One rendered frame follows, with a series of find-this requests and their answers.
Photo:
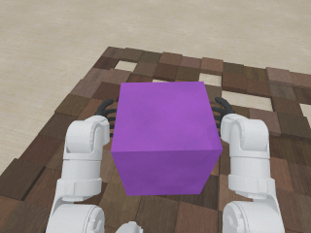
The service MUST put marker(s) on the carton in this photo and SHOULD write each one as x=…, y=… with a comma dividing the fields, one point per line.
x=165, y=140

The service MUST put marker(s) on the robot right forearm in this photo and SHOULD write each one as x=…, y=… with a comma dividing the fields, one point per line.
x=249, y=163

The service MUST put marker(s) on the left robot upper arm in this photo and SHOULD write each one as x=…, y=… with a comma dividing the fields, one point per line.
x=77, y=218

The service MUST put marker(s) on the right robot upper arm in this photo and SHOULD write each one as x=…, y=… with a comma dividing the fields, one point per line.
x=251, y=217

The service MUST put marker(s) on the left robot thigh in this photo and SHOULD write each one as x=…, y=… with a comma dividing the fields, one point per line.
x=130, y=228

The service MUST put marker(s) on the right robot hand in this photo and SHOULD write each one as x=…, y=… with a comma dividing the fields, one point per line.
x=228, y=110

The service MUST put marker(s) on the left robot hand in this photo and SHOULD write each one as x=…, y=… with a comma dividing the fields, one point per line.
x=102, y=112

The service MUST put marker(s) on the robot left forearm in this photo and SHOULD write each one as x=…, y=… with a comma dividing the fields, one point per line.
x=80, y=176

